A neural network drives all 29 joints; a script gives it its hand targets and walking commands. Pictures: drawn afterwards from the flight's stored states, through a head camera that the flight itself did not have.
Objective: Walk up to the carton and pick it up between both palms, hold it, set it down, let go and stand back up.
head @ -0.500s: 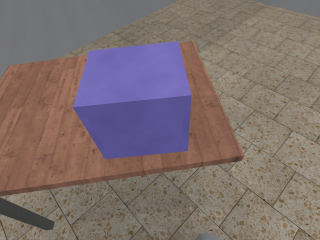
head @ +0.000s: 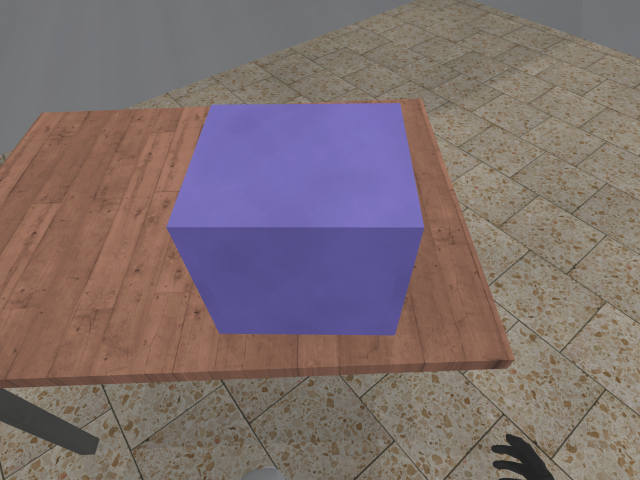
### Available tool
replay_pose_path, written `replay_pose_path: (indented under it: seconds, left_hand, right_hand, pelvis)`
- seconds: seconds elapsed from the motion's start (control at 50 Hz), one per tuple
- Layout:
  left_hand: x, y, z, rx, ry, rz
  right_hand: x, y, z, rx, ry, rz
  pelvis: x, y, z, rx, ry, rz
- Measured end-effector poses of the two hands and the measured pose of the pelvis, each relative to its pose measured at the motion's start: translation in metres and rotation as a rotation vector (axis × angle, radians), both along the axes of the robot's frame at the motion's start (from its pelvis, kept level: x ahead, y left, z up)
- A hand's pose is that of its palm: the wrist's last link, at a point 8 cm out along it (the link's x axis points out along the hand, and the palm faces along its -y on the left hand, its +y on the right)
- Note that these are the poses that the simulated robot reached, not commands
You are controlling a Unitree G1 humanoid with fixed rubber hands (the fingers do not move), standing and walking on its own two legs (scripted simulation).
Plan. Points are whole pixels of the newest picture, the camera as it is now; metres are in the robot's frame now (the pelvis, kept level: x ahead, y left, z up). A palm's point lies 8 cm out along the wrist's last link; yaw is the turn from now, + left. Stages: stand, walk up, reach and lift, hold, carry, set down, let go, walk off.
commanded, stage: stand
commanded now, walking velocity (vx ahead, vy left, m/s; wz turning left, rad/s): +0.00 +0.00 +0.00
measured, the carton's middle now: (305, 223) +0.47 +0.05 +0.03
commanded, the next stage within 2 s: none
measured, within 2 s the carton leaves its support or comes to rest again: neither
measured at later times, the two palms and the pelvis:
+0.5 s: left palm out of the picture +0.08 +0.27 -0.10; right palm out of the picture +0.07 -0.24 -0.10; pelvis -0.01 +0.02 +0.02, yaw +0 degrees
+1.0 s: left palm out of the picture +0.04 +0.27 -0.10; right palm out of the picture +0.04 -0.23 -0.10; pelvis -0.01 +0.02 +0.02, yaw +0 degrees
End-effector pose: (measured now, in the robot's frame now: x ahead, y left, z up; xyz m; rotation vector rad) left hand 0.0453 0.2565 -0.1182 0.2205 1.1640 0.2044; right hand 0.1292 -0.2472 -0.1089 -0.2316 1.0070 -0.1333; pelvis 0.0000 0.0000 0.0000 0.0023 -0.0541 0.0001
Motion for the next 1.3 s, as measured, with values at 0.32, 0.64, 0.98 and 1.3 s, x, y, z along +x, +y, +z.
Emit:
replay_pose_path:
  seconds: [0.32, 0.64, 0.98, 1.3]
  left_hand:
    - [0.032, 0.018, 0.014, -0.006, -0.046, -0.036]
    - [0.010, 0.012, 0.018, -0.027, -0.038, -0.045]
    - [-0.008, 0.017, 0.017, -0.027, 0.012, -0.028]
    - [0.006, 0.022, 0.017, -0.012, -0.014, -0.028]
  right_hand:
    - [-0.043, 0.013, 0.001, 0.013, 0.106, -0.042]
    - [-0.060, 0.010, 0.011, 0.011, 0.077, -0.051]
    - [-0.088, 0.013, 0.008, 0.007, 0.155, -0.061]
    - [-0.069, 0.012, 0.007, -0.009, 0.138, -0.034]
  pelvis:
    - [-0.003, 0.014, 0.012, -0.006, 0.014, 0.000]
    - [-0.011, 0.016, 0.019, -0.007, 0.007, -0.004]
    - [-0.011, 0.018, 0.021, -0.009, 0.018, 0.000]
    - [-0.009, 0.021, 0.019, -0.011, 0.024, 0.014]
